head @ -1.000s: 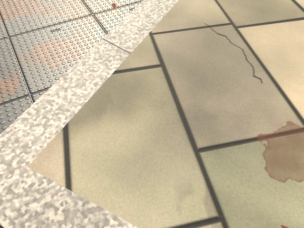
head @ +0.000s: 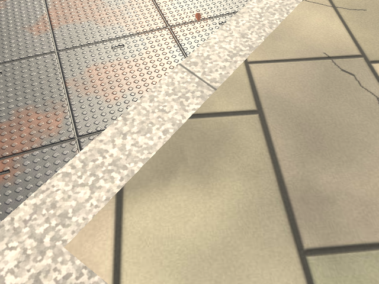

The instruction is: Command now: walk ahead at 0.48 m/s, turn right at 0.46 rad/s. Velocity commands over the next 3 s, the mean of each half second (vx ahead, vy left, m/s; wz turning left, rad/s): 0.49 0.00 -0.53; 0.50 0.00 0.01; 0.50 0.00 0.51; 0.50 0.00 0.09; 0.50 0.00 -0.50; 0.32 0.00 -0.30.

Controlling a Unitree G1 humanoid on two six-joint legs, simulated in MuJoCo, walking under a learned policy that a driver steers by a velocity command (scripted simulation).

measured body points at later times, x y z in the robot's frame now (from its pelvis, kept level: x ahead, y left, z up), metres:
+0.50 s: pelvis +0.29 +0.03 +0.01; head +0.33 +0.03 +0.45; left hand +0.38 +0.31 -0.12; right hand +0.43 -0.26 -0.07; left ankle +0.40 +0.10 -0.72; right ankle +0.11 -0.04 -0.66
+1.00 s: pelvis +0.53 -0.07 +0.01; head +0.55 -0.09 +0.46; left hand +0.77 +0.10 -0.08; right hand +0.43 -0.32 -0.13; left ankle +0.43 +0.09 -0.65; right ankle +0.56 -0.17 -0.72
